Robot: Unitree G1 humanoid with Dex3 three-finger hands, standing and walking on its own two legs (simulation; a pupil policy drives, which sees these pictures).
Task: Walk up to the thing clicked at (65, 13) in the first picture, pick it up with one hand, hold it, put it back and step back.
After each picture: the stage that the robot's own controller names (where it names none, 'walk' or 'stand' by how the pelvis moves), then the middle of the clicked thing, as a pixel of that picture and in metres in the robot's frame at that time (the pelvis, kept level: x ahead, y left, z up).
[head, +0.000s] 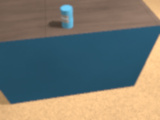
stand; (67, 17) +0.83 +0.13 -0.02
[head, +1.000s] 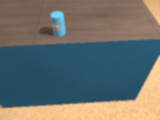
walk; (58, 24) +0.73 +0.21 +0.00
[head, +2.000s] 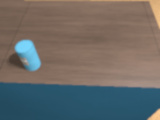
stand; (28, 56) +0.45 +0.26 +0.00
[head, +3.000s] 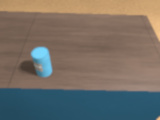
stand; (42, 62) +0.46 +0.20 -0.01
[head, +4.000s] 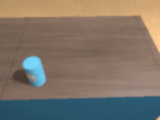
stand; (35, 72) +0.43 +0.22 -0.02
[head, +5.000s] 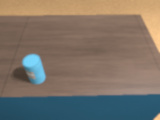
stand; (34, 69) +0.44 +0.22 -0.03
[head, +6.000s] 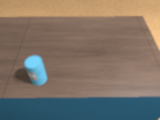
stand; (36, 71) +0.43 +0.22 -0.02
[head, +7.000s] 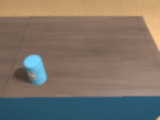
stand; (35, 70) +0.44 +0.22 -0.02
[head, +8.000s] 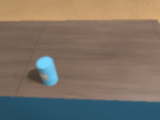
rise first; (47, 71) +0.44 +0.21 -0.02
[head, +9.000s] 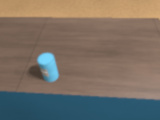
go down; (48, 67) +0.45 +0.21 -0.02
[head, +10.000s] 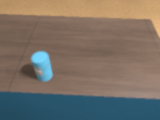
go down; (42, 66) +0.45 +0.20 -0.01
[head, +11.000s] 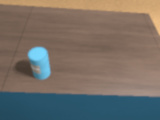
go down; (40, 63) +0.44 +0.19 +0.01
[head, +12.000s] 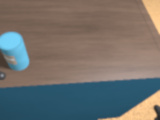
close in; (15, 52) +0.43 +0.20 +0.04
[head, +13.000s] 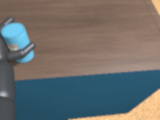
close; (19, 43) +0.46 +0.20 +0.06
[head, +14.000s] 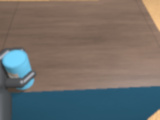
lift; (19, 70) +0.36 +0.21 +0.07
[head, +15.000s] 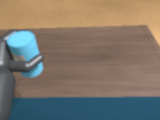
lift; (26, 55) +0.32 +0.18 +0.22
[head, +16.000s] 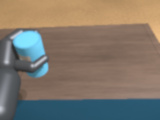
hold; (32, 55) +0.33 +0.16 +0.21
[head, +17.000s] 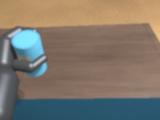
crouch; (31, 54) +0.32 +0.17 +0.22
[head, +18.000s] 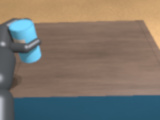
crouch; (26, 41) +0.40 +0.20 +0.19
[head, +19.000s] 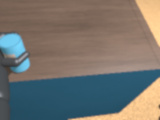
lower; (15, 53) +0.45 +0.20 +0.03
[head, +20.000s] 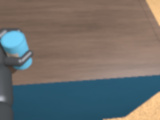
lower; (17, 51) +0.44 +0.20 +0.05
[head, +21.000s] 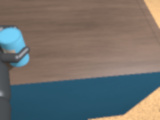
lower; (14, 48) +0.45 +0.21 +0.05
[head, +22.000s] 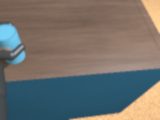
lower; (10, 45) +0.46 +0.21 +0.05
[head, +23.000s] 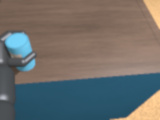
loosen; (21, 53) +0.44 +0.19 +0.05
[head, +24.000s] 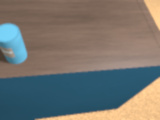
withdraw; (12, 45) +0.45 +0.20 +0.05
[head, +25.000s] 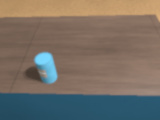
sink last; (46, 68) +0.43 +0.20 +0.02
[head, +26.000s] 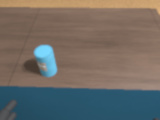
stand; (46, 61) +0.44 +0.19 +0.02
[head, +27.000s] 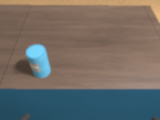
stand; (39, 62) +0.43 +0.19 +0.04
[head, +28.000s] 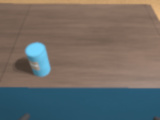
stand; (38, 60) +0.43 +0.20 +0.04
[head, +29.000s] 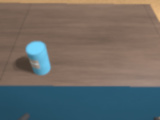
stand; (39, 58) +0.44 +0.20 +0.04
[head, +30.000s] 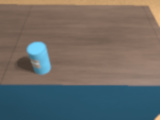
stand; (39, 58) +0.45 +0.20 +0.03
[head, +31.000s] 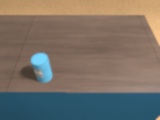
walk; (42, 68) +0.45 +0.20 -0.02
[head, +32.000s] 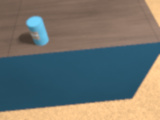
walk; (38, 31) +0.59 +0.25 -0.01
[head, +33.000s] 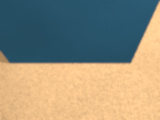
walk; out of the picture +0.96 +0.17 +0.01
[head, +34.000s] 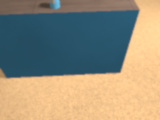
stand; out of the picture +1.04 +0.23 -0.01
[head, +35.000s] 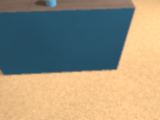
stand; out of the picture +1.05 +0.26 -0.03
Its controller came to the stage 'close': yes
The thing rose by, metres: 0.23
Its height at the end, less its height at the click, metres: +0.00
